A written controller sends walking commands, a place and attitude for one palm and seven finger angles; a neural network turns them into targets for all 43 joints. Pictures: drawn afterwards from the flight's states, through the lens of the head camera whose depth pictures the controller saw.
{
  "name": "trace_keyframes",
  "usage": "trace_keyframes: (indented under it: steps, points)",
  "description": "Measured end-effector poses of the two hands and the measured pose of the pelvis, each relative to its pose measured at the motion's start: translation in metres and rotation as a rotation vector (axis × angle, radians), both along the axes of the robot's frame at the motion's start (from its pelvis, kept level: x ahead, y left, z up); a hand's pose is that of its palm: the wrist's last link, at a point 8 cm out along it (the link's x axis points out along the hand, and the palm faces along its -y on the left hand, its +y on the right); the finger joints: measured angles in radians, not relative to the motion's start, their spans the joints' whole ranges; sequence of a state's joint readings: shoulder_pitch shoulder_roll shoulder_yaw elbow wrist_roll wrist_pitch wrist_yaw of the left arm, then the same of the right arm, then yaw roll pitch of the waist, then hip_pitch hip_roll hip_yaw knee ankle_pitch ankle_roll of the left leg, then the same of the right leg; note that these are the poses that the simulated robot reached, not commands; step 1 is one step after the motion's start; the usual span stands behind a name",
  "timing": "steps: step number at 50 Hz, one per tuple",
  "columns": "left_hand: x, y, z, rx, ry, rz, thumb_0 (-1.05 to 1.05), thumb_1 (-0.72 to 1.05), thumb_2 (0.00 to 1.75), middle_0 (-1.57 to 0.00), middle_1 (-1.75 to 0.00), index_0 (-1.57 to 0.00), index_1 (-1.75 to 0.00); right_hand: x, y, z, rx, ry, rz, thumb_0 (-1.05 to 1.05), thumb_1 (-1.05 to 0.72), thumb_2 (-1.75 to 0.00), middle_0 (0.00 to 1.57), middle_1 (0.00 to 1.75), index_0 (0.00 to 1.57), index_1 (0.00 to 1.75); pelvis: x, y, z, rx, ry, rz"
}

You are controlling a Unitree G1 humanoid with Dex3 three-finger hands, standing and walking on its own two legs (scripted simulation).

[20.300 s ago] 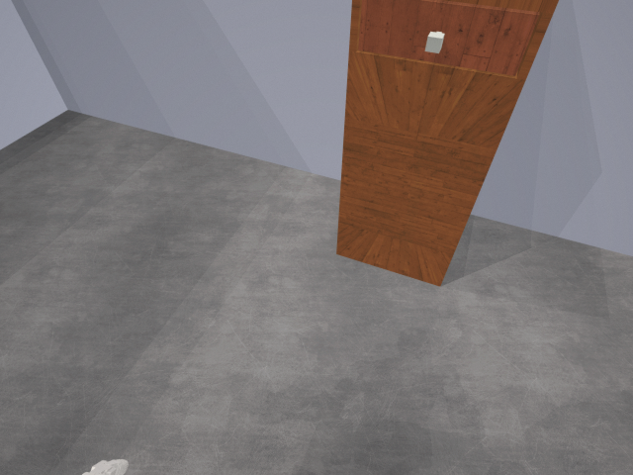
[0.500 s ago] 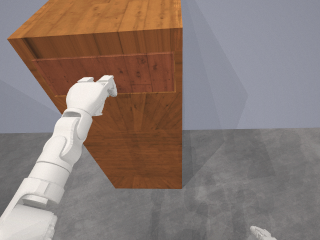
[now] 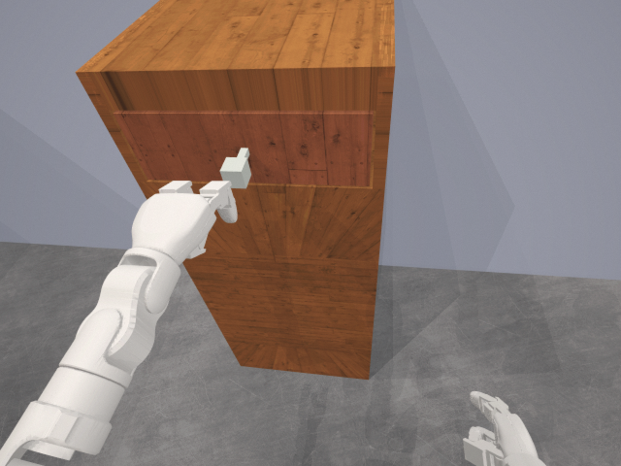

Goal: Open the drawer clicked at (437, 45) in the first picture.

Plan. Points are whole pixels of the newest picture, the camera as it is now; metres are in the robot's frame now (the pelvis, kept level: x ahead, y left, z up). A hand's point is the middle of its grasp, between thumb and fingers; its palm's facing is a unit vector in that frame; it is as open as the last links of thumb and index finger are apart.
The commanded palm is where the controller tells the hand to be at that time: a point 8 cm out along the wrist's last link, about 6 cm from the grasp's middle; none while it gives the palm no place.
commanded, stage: pull the drawer open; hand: left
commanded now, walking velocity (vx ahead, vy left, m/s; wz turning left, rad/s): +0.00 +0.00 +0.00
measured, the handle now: (239, 165) +0.49 +0.17 +0.13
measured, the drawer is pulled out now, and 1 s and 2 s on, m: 0.00 0.00 0.00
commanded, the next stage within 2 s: none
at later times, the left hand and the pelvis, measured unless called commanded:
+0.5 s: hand (183, 279) +0.29 +0.19 +0.12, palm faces +0.07 -0.10 -0.99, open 4.8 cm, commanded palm +0.26 +0.20 +0.18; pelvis -0.01 +0.00 +0.00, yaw +0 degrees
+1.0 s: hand (162, 325) +0.23 +0.19 +0.12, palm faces +0.08 -0.10 -0.99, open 4.8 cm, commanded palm +0.19 +0.20 +0.18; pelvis -0.02 -0.01 +0.00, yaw +0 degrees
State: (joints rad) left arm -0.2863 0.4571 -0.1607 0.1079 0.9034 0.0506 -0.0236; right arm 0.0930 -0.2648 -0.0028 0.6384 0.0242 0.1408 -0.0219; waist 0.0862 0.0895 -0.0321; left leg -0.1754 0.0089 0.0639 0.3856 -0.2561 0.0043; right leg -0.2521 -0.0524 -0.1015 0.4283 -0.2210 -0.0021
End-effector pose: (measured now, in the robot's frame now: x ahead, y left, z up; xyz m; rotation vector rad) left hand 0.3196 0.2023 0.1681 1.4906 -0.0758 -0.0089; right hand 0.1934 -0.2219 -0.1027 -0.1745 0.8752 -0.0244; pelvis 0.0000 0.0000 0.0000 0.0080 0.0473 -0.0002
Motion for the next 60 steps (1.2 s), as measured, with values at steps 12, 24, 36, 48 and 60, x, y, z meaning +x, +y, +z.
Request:
trace_keyframes:
  steps: [12, 24, 36, 48, 60]
  points:
    - [-0.025, 0.008, -0.002, -0.007, 0.006, 0.042, 0.0, 0.88, 0.89, -0.41, -1.35, -0.42, -1.35, -0.009, 0.012, -0.005, 0.028, 0.024, 0.025, 0.01, -0.91, -0.9, 0.2, 0.3, 0.2, 0.3, -0.004, 0.002, 0.001, 0.0, -0.019, -0.005]
    - [-0.051, -0.001, 0.0, -0.02, -0.028, 0.022, 0.0, 0.88, 0.89, -0.41, -1.35, -0.42, -1.35, -0.011, 0.011, -0.003, 0.031, 0.007, 0.039, 0.01, -0.91, -0.9, 0.2, 0.3, 0.2, 0.3, -0.01, 0.002, 0.001, 0.002, -0.038, -0.006]
    - [-0.073, -0.01, 0.001, -0.026, -0.03, 0.033, 0.0, 0.88, 0.89, -0.41, -1.35, -0.42, -1.35, -0.002, 0.013, 0.004, 0.054, -0.041, 0.064, 0.01, -0.91, -0.9, 0.2, 0.3, 0.2, 0.3, -0.014, -0.004, 0.001, 0.005, -0.058, -0.009]
    - [-0.108, -0.004, 0.001, -0.029, -0.031, 0.074, 0.0, 0.88, 0.89, -0.41, -1.35, -0.42, -1.35, 0.001, 0.009, 0.006, 0.055, -0.063, 0.091, 0.01, -0.91, -0.9, 0.2, 0.3, 0.2, 0.3, -0.017, -0.012, 0.001, 0.005, -0.077, -0.006]
    - [-0.139, 0.008, 0.0, -0.036, -0.027, 0.109, 0.0, 0.88, 0.89, -0.41, -1.35, -0.42, -1.35, -0.003, 0.004, 0.009, 0.025, -0.087, 0.097, 0.01, -0.91, -0.9, 0.2, 0.3, 0.2, 0.3, -0.022, -0.013, 0.0, 0.001, -0.089, -0.001]
